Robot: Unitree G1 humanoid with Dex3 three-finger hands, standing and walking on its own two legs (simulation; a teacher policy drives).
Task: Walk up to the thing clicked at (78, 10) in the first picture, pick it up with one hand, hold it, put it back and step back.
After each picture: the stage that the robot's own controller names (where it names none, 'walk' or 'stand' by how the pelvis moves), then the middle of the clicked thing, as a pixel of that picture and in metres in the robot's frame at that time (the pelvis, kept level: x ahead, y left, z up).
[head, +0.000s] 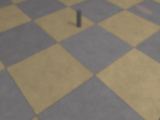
stand; (79, 18) +1.92 +0.04 -0.65
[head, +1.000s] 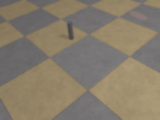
walk; (70, 31) +1.78 +0.24 -0.63
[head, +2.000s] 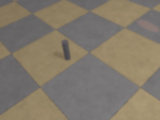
walk; (66, 50) +1.26 +0.27 -0.64
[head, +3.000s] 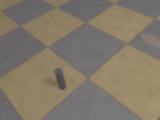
walk; (60, 79) +0.85 +0.26 -0.65
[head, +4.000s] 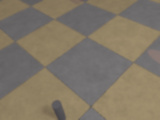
walk; (59, 111) +0.56 +0.25 -0.65
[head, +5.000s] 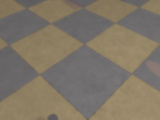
stand; out of the picture +0.46 +0.22 -0.65
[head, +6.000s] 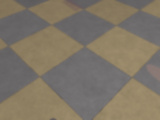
stand; out of the picture +0.44 +0.20 -0.66
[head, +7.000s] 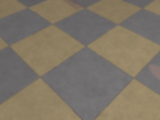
stand; out of the picture +0.41 +0.21 -0.66
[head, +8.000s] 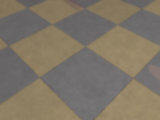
stand; out of the picture +0.41 +0.21 -0.66
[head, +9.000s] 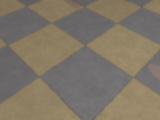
stand; out of the picture +0.40 +0.21 -0.66
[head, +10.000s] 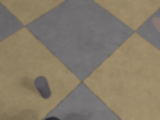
go down; (43, 88) +0.46 +0.22 -0.49
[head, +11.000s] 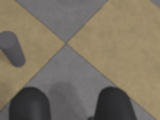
go down; (13, 52) +0.47 +0.28 -0.26
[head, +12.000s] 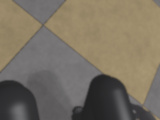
close in; out of the picture +0.46 +0.31 -0.20
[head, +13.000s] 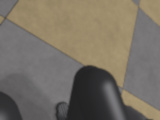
close; out of the picture +0.45 +0.34 -0.15
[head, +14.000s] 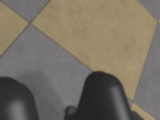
lift; out of the picture +0.38 +0.29 -0.13
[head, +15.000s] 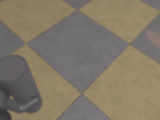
lift; (24, 90) +0.31 +0.18 +0.04
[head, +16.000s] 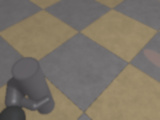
hold; (37, 90) +0.32 +0.15 +0.04
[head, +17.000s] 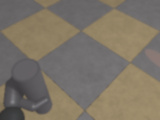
hold; (36, 91) +0.32 +0.16 +0.03
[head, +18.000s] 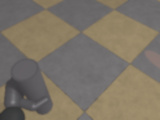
crouch; (36, 91) +0.32 +0.16 +0.03
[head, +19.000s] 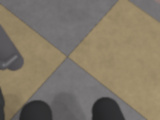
crouch; (3, 49) +0.44 +0.24 -0.04
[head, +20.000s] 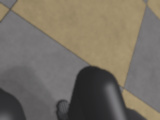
lower; out of the picture +0.41 +0.35 -0.17
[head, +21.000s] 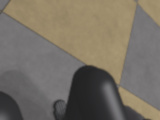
lower; out of the picture +0.42 +0.35 -0.16
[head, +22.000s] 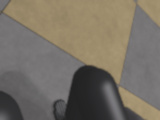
lower; out of the picture +0.42 +0.35 -0.16
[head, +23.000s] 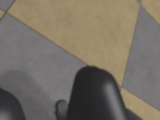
lower; out of the picture +0.41 +0.34 -0.16
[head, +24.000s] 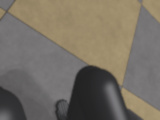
loosen; out of the picture +0.42 +0.34 -0.16
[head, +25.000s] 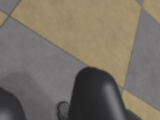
withdraw; out of the picture +0.42 +0.33 -0.16
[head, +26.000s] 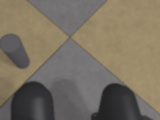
walk; (17, 54) +0.45 +0.28 -0.24
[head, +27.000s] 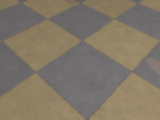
stand; out of the picture +0.39 +0.19 -0.59
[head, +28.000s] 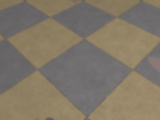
stand; out of the picture +0.41 +0.21 -0.60
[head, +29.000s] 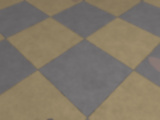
stand; out of the picture +0.40 +0.21 -0.60
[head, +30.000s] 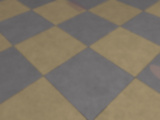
stand; out of the picture +0.42 +0.20 -0.65
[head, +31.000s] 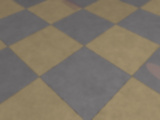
stand; out of the picture +0.39 +0.21 -0.66
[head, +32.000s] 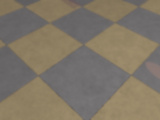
walk; out of the picture +0.38 +0.21 -0.66
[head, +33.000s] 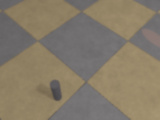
walk; (56, 91) +0.57 +0.19 -0.64
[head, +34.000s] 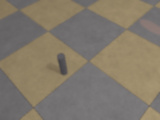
walk; (62, 64) +0.90 +0.26 -0.64
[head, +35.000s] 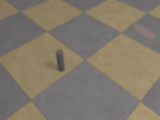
stand; (60, 61) +1.03 +0.21 -0.64
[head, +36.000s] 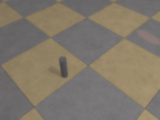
stand; (63, 67) +1.00 +0.20 -0.66
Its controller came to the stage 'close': yes
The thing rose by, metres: 0.68
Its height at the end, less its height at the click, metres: +0.00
